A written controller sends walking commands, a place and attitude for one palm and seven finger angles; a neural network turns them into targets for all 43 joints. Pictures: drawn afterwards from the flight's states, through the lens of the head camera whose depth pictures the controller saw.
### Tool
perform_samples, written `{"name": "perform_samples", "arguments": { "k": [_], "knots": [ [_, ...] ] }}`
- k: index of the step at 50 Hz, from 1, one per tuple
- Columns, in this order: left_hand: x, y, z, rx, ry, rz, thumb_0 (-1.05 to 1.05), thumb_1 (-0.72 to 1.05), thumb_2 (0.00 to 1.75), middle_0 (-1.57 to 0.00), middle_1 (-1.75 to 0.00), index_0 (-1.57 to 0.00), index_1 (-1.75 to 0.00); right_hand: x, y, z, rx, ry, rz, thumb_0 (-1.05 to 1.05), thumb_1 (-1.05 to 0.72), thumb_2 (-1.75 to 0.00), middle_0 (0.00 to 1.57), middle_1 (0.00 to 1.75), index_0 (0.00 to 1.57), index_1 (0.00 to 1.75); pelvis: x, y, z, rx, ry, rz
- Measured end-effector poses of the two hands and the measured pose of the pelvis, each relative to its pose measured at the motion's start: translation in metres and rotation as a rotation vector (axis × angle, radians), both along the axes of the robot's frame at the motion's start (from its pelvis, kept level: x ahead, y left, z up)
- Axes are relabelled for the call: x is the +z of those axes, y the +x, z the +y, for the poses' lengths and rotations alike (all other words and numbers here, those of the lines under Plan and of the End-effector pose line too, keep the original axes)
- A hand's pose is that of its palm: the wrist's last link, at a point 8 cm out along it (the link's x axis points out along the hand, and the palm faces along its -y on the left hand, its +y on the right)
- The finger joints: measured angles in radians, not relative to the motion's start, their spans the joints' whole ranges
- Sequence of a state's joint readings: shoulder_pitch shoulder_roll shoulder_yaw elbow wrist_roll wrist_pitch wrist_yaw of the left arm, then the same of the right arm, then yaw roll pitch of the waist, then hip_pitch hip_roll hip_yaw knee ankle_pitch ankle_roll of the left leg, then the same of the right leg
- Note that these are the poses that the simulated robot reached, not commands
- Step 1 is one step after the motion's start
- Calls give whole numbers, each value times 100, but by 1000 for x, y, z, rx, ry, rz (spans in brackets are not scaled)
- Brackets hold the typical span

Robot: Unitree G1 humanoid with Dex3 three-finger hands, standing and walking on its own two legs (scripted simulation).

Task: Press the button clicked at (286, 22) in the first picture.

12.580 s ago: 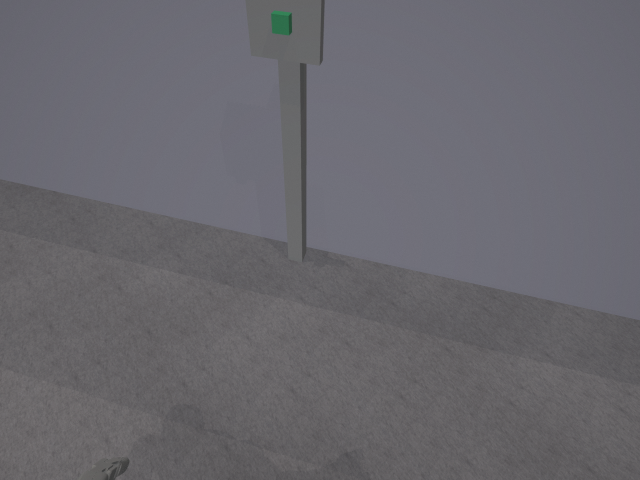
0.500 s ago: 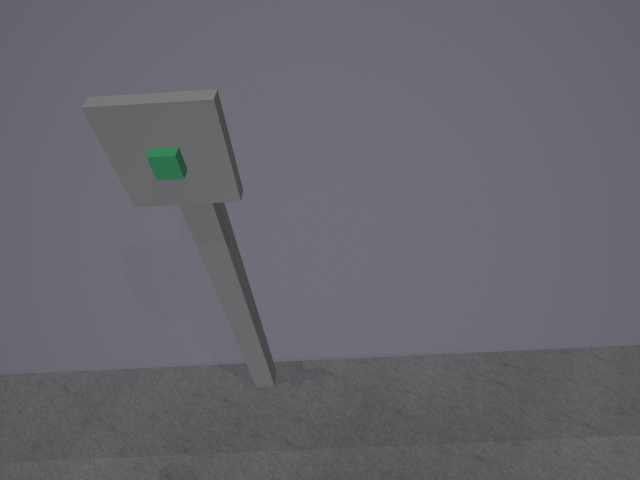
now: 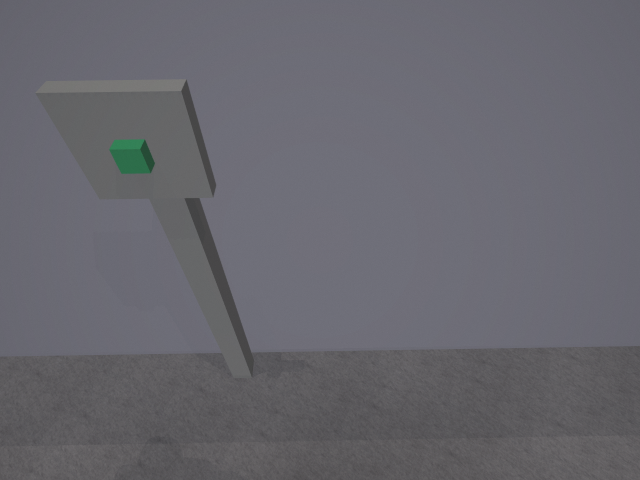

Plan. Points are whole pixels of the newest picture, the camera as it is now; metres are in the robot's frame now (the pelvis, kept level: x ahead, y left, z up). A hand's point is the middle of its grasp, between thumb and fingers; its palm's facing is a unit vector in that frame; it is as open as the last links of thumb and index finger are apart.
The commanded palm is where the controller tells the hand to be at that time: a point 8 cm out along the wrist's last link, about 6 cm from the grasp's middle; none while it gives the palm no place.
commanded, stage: come to a stop and stand still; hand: left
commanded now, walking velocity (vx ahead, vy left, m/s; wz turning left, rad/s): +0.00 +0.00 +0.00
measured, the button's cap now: (133, 155) +0.49 +0.29 +0.14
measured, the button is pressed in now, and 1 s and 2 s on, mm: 0 0 0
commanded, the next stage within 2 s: look again from close up in 0.40 s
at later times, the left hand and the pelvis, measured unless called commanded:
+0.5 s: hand out of the picture +0.01 +0.16 -0.17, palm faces +0.02 -0.98 -0.20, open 7.3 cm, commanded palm none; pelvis +0.02 -0.01 +0.00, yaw +0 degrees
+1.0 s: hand out of the picture +0.01 +0.17 -0.18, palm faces +0.03 -0.98 -0.19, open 7.4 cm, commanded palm none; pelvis +0.02 +0.00 +0.00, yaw +0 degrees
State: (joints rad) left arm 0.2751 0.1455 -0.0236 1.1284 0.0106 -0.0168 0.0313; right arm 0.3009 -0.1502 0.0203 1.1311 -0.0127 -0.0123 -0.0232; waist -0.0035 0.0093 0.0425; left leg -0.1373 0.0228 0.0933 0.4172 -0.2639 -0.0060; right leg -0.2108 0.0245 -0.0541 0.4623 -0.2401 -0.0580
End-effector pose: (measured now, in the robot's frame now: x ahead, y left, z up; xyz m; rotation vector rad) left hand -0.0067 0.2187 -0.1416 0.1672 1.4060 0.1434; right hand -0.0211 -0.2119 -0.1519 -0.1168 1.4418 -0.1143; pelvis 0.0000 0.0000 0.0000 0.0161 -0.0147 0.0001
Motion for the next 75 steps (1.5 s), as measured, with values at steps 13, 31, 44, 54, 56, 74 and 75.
{"name": "perform_samples", "arguments": {
  "k": [13,31,44,54,56,74,75],
  "knots": [
    [0,13,-4,14,5,-10,1,92,90,-20,-30,-20,-30,0,23,-2,6,2,-22,0,-91,-90,20,29,20,30,0,12,-6,4,-3,5],
    [-3,14,-6,22,-6,-4,1,92,90,-20,-30,-20,-30,2,25,-4,7,-15,-12,0,-91,-90,20,29,20,30,0,17,-6,3,-5,2],
    [-4,11,-5,24,-13,9,1,92,90,-20,-30,-20,-30,3,17,2,0,-9,11,0,-91,-90,20,29,20,30,0,17,-3,3,-6,5],
    [-4,11,-3,27,-9,3,1,92,90,-20,-30,-20,-30,2,19,5,-3,-8,5,0,-91,-90,20,29,20,30,0,17,0,3,-11,8],
    [12,32,9,90,27,-133,3,95,90,-21,-30,-20,-30,5,31,0,3,-37,-91,1,-92,-90,21,30,20,30,-2,15,2,-7,-13,7],
    [113,137,-12,-78,-204,-1267,1,91,90,-55,-67,-54,-68,96,228,-20,248,-149,-1012,1,-91,-90,20,29,20,30,-50,-23,9,31,5,125],
    [106,125,-6,-54,-171,-1225,1,91,90,-57,-70,-57,-71,96,232,-15,266,-143,-1021,1,-91,-90,20,29,20,30,-52,-25,9,36,1,129]
  ]
}}
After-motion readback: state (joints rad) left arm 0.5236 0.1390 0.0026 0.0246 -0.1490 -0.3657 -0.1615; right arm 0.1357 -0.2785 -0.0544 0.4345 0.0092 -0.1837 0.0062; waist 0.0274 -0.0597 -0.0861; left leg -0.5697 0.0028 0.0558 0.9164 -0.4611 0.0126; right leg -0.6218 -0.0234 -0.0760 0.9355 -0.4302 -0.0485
